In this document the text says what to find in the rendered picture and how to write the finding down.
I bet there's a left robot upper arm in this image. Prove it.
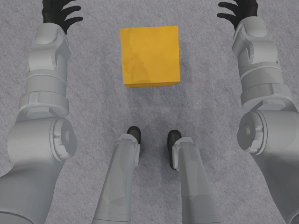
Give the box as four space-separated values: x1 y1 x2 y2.
0 116 77 224

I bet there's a right robot forearm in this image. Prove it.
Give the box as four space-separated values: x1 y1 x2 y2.
232 16 299 114

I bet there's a left robot forearm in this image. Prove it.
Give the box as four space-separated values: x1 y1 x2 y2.
7 23 71 160

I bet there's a right robot foot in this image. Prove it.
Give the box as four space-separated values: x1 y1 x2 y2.
167 130 182 170

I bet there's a right robot upper arm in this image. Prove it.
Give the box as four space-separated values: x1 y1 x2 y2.
236 110 299 224

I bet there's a left robot hand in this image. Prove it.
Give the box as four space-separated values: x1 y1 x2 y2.
42 0 83 34

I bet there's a right robot hand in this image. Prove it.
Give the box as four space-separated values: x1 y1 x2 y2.
217 0 258 30

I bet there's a left robot thigh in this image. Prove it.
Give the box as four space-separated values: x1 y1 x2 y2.
92 139 140 224

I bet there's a carton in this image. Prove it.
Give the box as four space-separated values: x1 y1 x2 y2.
120 26 180 88

